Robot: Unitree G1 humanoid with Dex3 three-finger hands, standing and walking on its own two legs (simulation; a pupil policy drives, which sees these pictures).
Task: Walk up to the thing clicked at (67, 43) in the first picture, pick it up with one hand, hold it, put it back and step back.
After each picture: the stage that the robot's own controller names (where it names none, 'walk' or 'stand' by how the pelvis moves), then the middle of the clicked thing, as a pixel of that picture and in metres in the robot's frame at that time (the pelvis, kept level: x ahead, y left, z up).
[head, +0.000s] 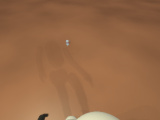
stand; (67, 42) +1.74 +0.56 -0.72
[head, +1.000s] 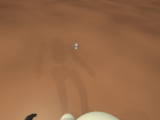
walk; (76, 46) +1.65 +0.24 -0.70
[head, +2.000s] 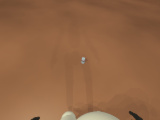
walk; (83, 60) +1.12 +0.08 -0.71
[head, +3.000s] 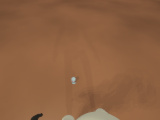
walk; (73, 80) +0.68 +0.19 -0.71
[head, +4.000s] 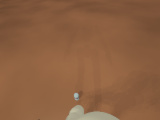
walk; (76, 96) +0.44 +0.21 -0.71
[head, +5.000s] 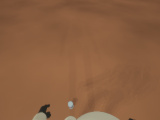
stand; (70, 105) +0.32 +0.20 -0.72
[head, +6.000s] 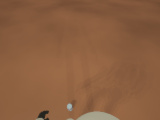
stand; (69, 107) +0.30 +0.20 -0.72
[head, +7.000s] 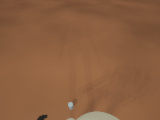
stand; (70, 105) +0.33 +0.20 -0.73
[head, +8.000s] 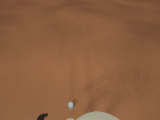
stand; (70, 105) +0.32 +0.19 -0.73
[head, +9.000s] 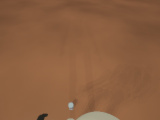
stand; (71, 106) +0.32 +0.19 -0.73
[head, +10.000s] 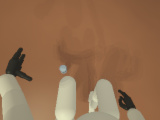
go down; (63, 69) +0.40 +0.20 -0.39
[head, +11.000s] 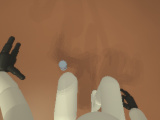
approach; (63, 65) +0.41 +0.21 -0.31
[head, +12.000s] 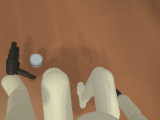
close in; (36, 61) +0.39 +0.25 -0.22
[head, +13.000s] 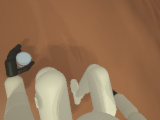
close; (23, 60) +0.40 +0.27 -0.22
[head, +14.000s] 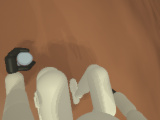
lift; (24, 60) +0.38 +0.26 -0.23
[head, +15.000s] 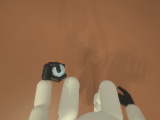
lift; (59, 72) +0.32 +0.21 -0.04
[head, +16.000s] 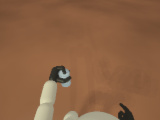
hold; (65, 78) +0.32 +0.17 +0.02
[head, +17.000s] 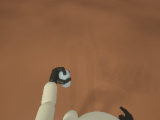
hold; (65, 78) +0.32 +0.17 +0.00
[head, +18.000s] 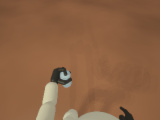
crouch; (66, 79) +0.32 +0.16 -0.01
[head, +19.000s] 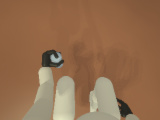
crouch; (57, 60) +0.42 +0.20 -0.10
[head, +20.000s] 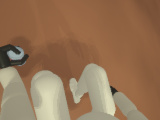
lower; (17, 57) +0.42 +0.28 -0.23
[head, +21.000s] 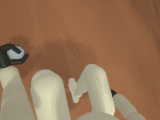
lower; (17, 55) +0.42 +0.28 -0.23
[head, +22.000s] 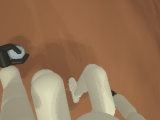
lower; (17, 55) +0.42 +0.28 -0.23
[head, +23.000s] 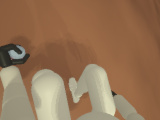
lower; (18, 55) +0.42 +0.28 -0.23
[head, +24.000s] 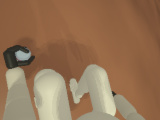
loosen; (23, 57) +0.41 +0.26 -0.23
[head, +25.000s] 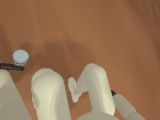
withdraw; (20, 58) +0.40 +0.26 -0.23
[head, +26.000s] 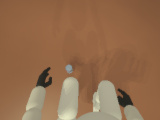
walk; (69, 69) +0.43 +0.19 -0.40
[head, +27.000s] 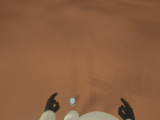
stand; (72, 101) +0.36 +0.16 -0.66
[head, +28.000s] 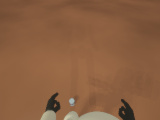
stand; (72, 102) +0.36 +0.17 -0.67
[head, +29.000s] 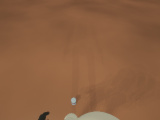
stand; (73, 101) +0.37 +0.16 -0.71
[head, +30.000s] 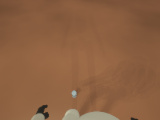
walk; (74, 94) +0.40 +0.17 -0.71
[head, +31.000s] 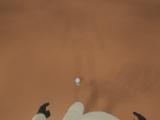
walk; (77, 81) +0.55 +0.18 -0.70
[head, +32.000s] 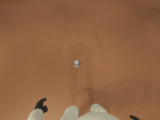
walk; (76, 63) +0.88 +0.18 -0.70
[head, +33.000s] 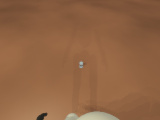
stand; (81, 64) +1.01 +0.14 -0.71
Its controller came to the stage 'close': yes
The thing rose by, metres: 0.72
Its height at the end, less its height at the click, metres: +0.00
